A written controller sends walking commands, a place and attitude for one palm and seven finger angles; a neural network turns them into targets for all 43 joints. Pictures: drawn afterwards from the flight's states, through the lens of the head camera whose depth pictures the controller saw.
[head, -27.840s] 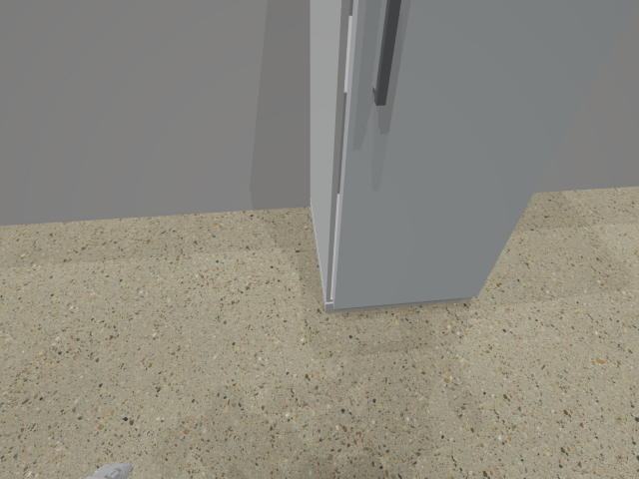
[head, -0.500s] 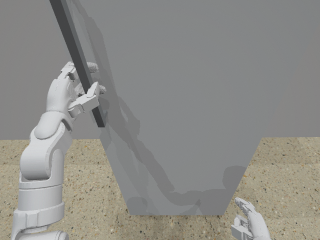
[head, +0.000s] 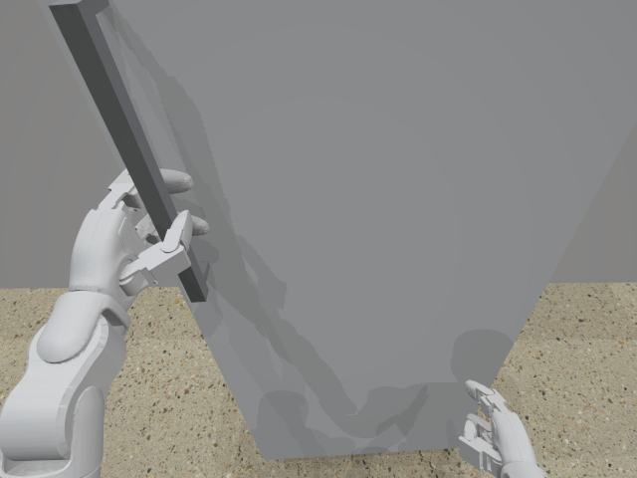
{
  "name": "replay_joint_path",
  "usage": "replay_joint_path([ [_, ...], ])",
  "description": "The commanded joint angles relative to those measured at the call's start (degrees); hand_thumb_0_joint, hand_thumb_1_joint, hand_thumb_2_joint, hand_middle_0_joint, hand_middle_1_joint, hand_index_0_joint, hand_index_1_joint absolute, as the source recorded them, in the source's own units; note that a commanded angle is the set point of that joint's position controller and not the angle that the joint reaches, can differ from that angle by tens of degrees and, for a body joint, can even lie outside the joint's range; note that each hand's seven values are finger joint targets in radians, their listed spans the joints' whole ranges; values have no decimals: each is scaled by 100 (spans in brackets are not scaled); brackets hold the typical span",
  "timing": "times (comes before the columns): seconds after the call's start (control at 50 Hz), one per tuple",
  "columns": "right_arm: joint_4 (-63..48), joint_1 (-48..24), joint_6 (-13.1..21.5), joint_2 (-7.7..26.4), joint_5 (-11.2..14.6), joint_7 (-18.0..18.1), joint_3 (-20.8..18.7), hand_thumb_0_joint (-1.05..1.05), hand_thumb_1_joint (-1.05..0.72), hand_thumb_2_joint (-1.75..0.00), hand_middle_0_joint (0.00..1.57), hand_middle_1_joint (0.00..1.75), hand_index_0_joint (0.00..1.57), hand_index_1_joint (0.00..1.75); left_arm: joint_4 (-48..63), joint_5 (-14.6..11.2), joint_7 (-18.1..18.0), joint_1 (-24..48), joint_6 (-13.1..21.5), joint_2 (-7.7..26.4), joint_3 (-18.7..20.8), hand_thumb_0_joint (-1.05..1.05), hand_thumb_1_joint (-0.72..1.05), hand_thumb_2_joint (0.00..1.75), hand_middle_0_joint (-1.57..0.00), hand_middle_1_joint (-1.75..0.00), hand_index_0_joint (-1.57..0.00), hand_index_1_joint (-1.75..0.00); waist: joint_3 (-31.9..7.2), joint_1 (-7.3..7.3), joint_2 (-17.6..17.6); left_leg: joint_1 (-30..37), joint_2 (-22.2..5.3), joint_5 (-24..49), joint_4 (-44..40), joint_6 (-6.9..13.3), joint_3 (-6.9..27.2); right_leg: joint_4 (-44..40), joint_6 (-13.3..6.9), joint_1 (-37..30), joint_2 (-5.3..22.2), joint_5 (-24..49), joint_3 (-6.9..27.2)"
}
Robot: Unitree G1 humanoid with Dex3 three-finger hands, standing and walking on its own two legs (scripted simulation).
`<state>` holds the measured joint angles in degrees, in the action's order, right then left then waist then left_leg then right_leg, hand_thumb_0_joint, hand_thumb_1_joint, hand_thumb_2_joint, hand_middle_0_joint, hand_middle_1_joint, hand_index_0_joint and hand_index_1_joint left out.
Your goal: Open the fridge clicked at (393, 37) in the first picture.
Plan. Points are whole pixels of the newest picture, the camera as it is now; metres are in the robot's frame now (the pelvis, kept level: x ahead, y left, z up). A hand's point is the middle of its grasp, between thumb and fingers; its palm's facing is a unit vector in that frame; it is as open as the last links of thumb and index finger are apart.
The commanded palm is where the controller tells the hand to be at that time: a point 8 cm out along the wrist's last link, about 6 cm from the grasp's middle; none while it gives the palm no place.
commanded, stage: pull the door a little, standing still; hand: left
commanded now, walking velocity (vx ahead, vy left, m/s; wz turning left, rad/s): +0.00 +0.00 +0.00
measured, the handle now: (159, 181) +0.32 +0.18 +0.27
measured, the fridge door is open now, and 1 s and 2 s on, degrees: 4 12 38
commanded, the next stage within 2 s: walk backward, drawing the door open in 0.06 s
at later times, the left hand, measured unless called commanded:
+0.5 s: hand (174, 284) +0.24 +0.15 +0.21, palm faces +0.12 -0.96 -0.24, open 7.2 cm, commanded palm +0.20 +0.21 +0.21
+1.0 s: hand (187, 299) +0.23 +0.14 +0.21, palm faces +0.41 -0.88 -0.24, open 6.9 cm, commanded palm +0.17 +0.18 +0.20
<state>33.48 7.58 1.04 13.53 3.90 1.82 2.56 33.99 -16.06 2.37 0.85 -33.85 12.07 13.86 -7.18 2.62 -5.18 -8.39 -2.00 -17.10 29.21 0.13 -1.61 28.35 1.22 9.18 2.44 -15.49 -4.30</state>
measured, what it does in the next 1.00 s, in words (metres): walks backwards: left foot, then right foot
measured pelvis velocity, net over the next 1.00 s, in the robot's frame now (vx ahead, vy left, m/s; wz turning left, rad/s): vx -0.09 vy -0.08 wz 0.00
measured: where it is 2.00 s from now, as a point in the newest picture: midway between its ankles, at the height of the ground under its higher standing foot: outside the picture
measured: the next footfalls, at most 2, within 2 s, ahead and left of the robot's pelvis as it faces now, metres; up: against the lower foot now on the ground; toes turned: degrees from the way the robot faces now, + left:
left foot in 0.38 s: +0.04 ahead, +0.10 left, +0.00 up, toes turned +4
right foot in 0.74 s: +0.07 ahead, -0.15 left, +0.00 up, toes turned -2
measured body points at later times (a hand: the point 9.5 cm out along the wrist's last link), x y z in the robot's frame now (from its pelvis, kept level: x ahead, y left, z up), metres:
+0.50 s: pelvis +0.01 +0.01 +0.00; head +0.05 +0.01 +0.45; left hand +0.23 +0.21 +0.22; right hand +0.19 -0.21 -0.09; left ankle +0.00 +0.10 -0.75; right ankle -0.03 -0.13 -0.65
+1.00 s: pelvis -0.09 -0.08 +0.00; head -0.02 -0.09 +0.44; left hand +0.20 +0.18 +0.22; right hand +0.10 -0.34 -0.09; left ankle -0.15 +0.08 -0.66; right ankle +0.03 -0.15 -0.75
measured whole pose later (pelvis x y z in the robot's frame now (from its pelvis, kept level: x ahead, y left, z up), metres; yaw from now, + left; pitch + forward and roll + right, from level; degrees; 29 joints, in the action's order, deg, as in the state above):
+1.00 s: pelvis -0.09 -0.08 +0.00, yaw +0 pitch +0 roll +6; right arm 35.2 3.0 3.4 13.7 -0.5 3.9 -0.8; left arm 23.1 -4.4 -10.3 -0.6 5.0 21.0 22.2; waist 8.4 -3.0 6.2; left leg -22.4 3.5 -28.8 60.9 -2.7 0.2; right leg 23.7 -3.9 22.7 3.0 -1.4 -0.6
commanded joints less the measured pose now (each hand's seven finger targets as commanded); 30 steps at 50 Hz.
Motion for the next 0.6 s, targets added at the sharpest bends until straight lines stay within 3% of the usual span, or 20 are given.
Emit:
replay_joint_path([
  [0.0,-1222,-1018,455,403,2,-29,-168,0,-90,-90,20,30,20,30,2101,-62,174,473,538,887,225,0,90,90,-45,-140,-45,-140,-1222,127,590,612,15,4428,64,79,160,183,-98,-457,-99,4138,-171],
  [0.06,-1200,-1010,599,346,-27,-92,-159,0,-90,-90,20,30,20,30,2526,-59,176,-237,873,809,185,0,90,90,-45,-140,-45,-140,-745,162,184,489,-10,3981,-58,15,226,-53,-179,-187,-136,3390,-165],
  [0.12,-1212,-859,717,338,-51,-220,-176,0,-90,-90,20,30,20,30,2958,-122,245,-1241,1108,773,237,0,90,90,-45,-140,-45,-140,-542,153,227,368,-2,4126,33,26,171,-132,-137,-241,-110,3924,-174],
  [0.14,-1120,-778,732,397,-39,-210,-204,0,-90,-90,20,30,20,30,2733,-123,225,-1424,1129,1059,575,0,90,90,-45,-140,-45,-140,-464,132,382,327,-29,4170,75,26,152,-122,-132,-269,-126,4068,-189],
  [0.16,-1229,-18,533,620,-321,-65,-262,0,-90,-90,20,30,20,30,2556,980,-403,456,2419,1982,881,0,90,90,-45,-140,-45,-140,281,-348,1034,-41,-76,4548,423,199,-171,-227,-18,-292,-149,5472,182],
  [0.18,-1185,74,438,579,-367,-70,-350,0,-90,-90,20,30,20,30,1388,974,-556,-933,2790,1047,456,0,90,90,-45,-140,-45,-140,146,-359,1460,-433,15,4602,750,167,-205,164,-120,-730,-11,6466,84],
  [0.2,-1403,31,435,627,-380,-110,-366,0,-90,-90,20,30,20,30,1368,1052,-552,-1623,3055,822,217,0,90,90,-45,-140,-45,-140,60,-149,1618,-1293,215,3736,1174,119,-316,377,-243,-1488,112,7280,156],
  [0.24,-1563,-101,441,504,-352,-37,-356,0,-90,-90,20,30,20,30,1610,1151,-581,-1607,3692,1175,276,0,90,90,-45,-140,-45,-140,80,94,1819,-2870,565,285,1852,73,-125,594,-764,-2464,1018,8317,942],
  [0.26,-1553,-115,464,360,-345,-12,-295,0,-90,-90,20,30,20,30,1617,1173,-614,-1544,3985,1157,198,0,90,90,-45,-140,-45,-140,239,129,1803,-2997,488,-548,1810,135,33,547,-857,-2278,1278,8126,1125],
  [0.28,-1572,-116,506,282,-361,12,-262,0,-90,-90,20,30,20,30,1754,1191,-643,-1431,4216,1121,151,0,90,90,-45,-140,-45,-140,350,130,1648,-2756,389,-502,1350,147,80,657,-811,-1952,1232,7836,1107],
  [0.3,-1533,-32,535,284,-389,18,-249,0,-90,-90,20,30,20,30,1934,1199,-655,-1241,4368,1054,46,0,90,90,-45,-140,-45,-140,278,-35,1359,-2067,294,186,176,134,25,1067,-631,-1470,986,7554,858],
  [0.32,-1477,-3,500,295,-392,40,-226,0,-90,-90,20,30,20,30,2110,1155,-672,-1163,4457,904,-129,0,90,90,-45,-140,-45,-140,-98,-290,782,-502,145,2291,-1172,120,-125,1751,-235,-586,414,6429,269],
  [0.34,-1411,-247,434,448,-431,43,-358,0,-90,-90,20,30,20,30,2534,1120,-723,-1052,4531,985,-164,0,90,90,-45,-140,-45,-140,-517,-307,-668,1786,-774,5891,-1285,373,663,3122,30,1408,-302,2012,48],
  [0.36,-1352,-124,320,524,-457,-64,-454,0,-90,-90,20,30,20,30,2350,1242,-744,-954,4612,651,-568,0,90,90,-45,-140,-45,-140,-1003,-265,-1164,2408,-1646,8173,-470,765,1444,4241,-74,1993,-505,-1508,443],
  [0.38,-1210,-11,333,538,-449,-168,-517,0,-90,-90,20,30,20,30,2029,1374,-775,-820,4677,706,-562,0,90,90,-45,-140,-45,-140,-1168,-346,-481,2276,-1811,7527,-167,844,1198,4768,-119,1939,-538,-1956,786],
  [0.4,-1224,99,339,562,-418,-206,-546,0,-90,-90,20,30,20,30,1872,1316,-775,-815,4613,530,-599,0,90,90,-45,-140,-45,-140,-403,-513,-311,1887,-1644,6948,-569,824,1143,4739,-49,2459,-708,-2033,592],
  [0.44,-1173,-108,398,456,-384,-113,-515,0,-90,-90,20,30,20,30,1886,1315,-928,-1301,4577,877,-23,0,90,90,-45,-140,-45,-140,-153,-289,-12,1709,-1627,6592,-360,844,1141,4054,-31,2717,-392,-1873,521],
  [0.46,-1171,-219,401,302,-356,-77,-420,0,-90,-90,20,30,20,30,2104,1370,-930,-1181,4528,847,-152,0,90,90,-45,-140,-45,-140,-45,-316,98,1422,-1480,6213,-443,731,977,3578,1,2523,-314,-1450,402],
  [0.5,-1056,-229,467,196,-312,0,-404,0,-90,-90,20,30,20,30,2092,1361,-969,-809,4525,1000,24,0,90,90,-45,-140,-45,-140,-138,-351,-257,1267,-1400,5935,-493,609,689,2935,37,2040,-284,-788,223],
  [0.58,-877,-543,611,128,-382,113,-306,0,-90,-90,20,30,20,30,1813,1217,-978,-142,4547,1310,331,0,90,90,-45,-140,-45,-140,-62,-245,-754,314,-1837,4901,-746,784,883,2419,9,1074,-120,-549,453],
])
